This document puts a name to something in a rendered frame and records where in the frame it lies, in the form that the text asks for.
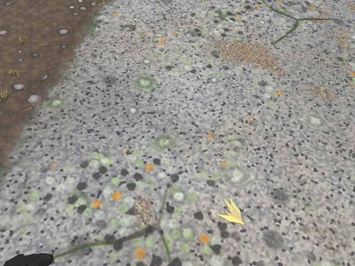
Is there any robot left hand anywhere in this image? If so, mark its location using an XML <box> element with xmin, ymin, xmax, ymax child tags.
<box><xmin>3</xmin><ymin>253</ymin><xmax>53</xmax><ymax>266</ymax></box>

